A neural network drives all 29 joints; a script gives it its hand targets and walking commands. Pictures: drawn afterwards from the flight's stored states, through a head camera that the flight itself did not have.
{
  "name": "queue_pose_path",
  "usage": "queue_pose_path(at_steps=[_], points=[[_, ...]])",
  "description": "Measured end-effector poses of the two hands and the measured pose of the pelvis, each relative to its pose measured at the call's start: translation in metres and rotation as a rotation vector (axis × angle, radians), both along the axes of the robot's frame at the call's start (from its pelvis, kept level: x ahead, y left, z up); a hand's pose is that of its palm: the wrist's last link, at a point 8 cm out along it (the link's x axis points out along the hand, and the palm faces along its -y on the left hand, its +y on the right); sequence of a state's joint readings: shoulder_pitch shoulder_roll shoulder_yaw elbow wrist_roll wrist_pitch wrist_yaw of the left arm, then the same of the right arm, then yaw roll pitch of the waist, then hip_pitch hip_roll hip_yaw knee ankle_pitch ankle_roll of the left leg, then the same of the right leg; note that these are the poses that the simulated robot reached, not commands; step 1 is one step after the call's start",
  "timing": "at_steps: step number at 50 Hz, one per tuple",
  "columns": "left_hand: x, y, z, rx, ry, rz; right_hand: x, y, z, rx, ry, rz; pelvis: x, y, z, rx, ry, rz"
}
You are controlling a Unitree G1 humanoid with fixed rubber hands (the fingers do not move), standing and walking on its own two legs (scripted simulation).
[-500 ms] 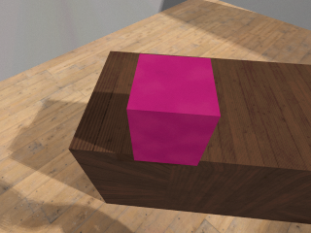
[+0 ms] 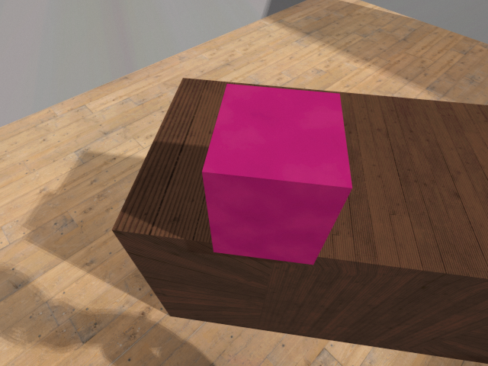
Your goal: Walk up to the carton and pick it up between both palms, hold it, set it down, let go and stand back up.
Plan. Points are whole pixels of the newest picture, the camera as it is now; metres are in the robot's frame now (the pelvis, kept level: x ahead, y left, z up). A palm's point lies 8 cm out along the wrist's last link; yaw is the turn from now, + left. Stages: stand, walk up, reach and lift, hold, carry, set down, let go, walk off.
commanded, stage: walk up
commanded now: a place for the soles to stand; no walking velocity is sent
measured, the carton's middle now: (272, 178) +0.42 -0.03 +0.04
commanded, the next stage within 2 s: reach and lift in 0.12 s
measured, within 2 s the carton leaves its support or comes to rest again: neither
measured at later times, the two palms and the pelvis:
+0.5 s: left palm (133, 342) +0.17 +0.21 -0.11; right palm out of the picture +0.13 -0.29 -0.09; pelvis -0.01 -0.01 -0.01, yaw -5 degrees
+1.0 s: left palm (122, 326) +0.19 +0.23 -0.07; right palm (412, 353) +0.15 -0.25 -0.06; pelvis +0.02 +0.00 +0.01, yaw -6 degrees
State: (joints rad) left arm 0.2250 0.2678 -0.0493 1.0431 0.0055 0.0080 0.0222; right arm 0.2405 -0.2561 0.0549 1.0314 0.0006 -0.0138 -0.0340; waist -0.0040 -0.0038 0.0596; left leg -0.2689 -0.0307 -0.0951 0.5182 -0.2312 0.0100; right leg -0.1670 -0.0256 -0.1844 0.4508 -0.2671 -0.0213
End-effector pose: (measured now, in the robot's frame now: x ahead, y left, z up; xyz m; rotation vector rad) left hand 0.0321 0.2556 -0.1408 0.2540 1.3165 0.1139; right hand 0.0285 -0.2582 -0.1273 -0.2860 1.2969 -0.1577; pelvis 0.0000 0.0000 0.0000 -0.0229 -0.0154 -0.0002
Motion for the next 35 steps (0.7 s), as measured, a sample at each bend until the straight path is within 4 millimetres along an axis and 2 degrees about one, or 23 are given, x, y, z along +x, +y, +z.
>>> queue_pose_path(at_steps=[8, 9, 11, 14, 16, 18, 19, 21, 24, 27, 29, 31, 35], points=[[-0.008, 0.005, -0.001, 0.003, 0.005, 0.017, 0.002, 0.000, 0.001, -0.009, -0.002, 0.016, -0.003, 0.002, -0.001, -0.003, -0.002, 0.015], [-0.005, 0.007, -0.002, 0.004, 0.022, 0.026, 0.006, -0.001, 0.000, -0.009, -0.015, 0.006, -0.005, 0.001, -0.003, -0.001, 0.012, 0.005], [0.022, 0.016, -0.005, 0.033, 0.033, 0.021, 0.033, -0.004, -0.003, -0.002, -0.073, 0.005, -0.014, -0.001, -0.011, 0.007, 0.028, -0.015], [0.091, 0.022, -0.001, 0.066, -0.050, -0.001, 0.090, -0.006, -0.002, 0.020, -0.211, 0.026, -0.026, -0.003, -0.028, 0.020, 0.025, -0.040], [0.132, 0.014, 0.010, 0.065, -0.119, -0.014, 0.120, -0.005, 0.006, 0.046, -0.286, 0.025, -0.029, -0.004, -0.033, 0.020, 0.014, -0.053], [0.157, -0.001, 0.023, 0.045, -0.156, -0.029, 0.133, -0.004, 0.015, 0.076, -0.320, 0.013, -0.028, -0.005, -0.031, 0.015, -0.006, -0.063], [0.162, -0.010, 0.029, 0.029, -0.163, -0.036, 0.134, -0.005, 0.019, 0.086, -0.327, 0.006, -0.026, -0.006, -0.028, 0.013, -0.019, -0.067], [0.161, -0.027, 0.036, -0.002, -0.155, -0.043, 0.128, -0.009, 0.027, 0.095, -0.328, -0.010, -0.020, -0.008, -0.020, 0.013, -0.043, -0.076], [0.142, -0.042, 0.037, -0.029, -0.115, -0.030, 0.110, -0.023, 0.035, 0.069, -0.312, -0.019, -0.012, -0.013, -0.010, 0.021, -0.058, -0.088], [0.123, -0.040, 0.031, -0.021, -0.092, -0.001, 0.099, -0.033, 0.039, 0.035, -0.304, 0.005, -0.009, -0.018, -0.007, 0.030, -0.050, -0.095], [0.118, -0.034, 0.031, -0.006, -0.111, 0.016, 0.100, -0.033, 0.041, 0.029, -0.319, 0.030, -0.010, -0.022, -0.006, 0.034, -0.035, -0.097], [0.122, -0.027, 0.034, 0.011, -0.156, 0.025, 0.107, -0.025, 0.043, 0.041, -0.351, 0.052, -0.011, -0.025, -0.006, 0.036, -0.016, -0.098], [0.145, -0.019, 0.047, 0.023, -0.253, 0.011, 0.129, 0.000, 0.045, 0.087, -0.423, 0.056, -0.012, -0.027, -0.006, 0.036, 0.006, -0.094]])
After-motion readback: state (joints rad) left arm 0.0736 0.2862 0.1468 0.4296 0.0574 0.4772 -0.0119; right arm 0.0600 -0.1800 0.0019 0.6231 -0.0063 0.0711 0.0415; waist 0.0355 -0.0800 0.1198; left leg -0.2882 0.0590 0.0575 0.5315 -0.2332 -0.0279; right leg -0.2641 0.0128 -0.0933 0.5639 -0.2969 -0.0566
